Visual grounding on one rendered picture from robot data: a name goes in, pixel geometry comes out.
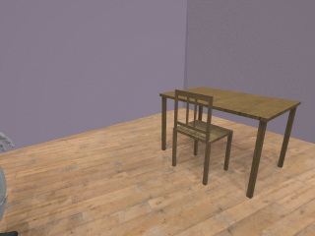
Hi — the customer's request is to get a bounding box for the table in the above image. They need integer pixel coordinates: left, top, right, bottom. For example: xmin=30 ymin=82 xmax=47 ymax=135
xmin=159 ymin=87 xmax=301 ymax=199

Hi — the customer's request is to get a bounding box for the chair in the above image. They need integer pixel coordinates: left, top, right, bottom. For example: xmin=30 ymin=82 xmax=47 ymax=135
xmin=172 ymin=89 xmax=233 ymax=186

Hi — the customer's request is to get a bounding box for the robot left hand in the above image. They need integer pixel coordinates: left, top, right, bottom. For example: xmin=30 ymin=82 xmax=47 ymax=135
xmin=0 ymin=132 xmax=15 ymax=152

